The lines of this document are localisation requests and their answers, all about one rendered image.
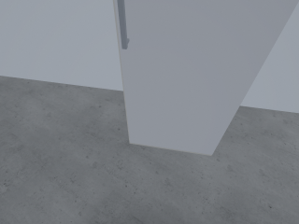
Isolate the handle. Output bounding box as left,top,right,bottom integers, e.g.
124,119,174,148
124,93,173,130
117,0,130,49

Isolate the fridge door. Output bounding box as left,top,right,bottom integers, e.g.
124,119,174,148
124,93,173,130
114,0,299,155

